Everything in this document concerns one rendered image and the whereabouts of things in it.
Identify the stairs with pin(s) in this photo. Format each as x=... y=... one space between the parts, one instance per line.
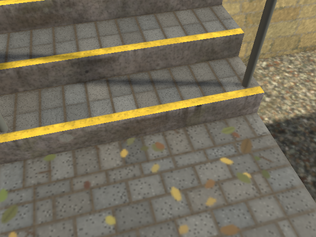
x=79 y=73

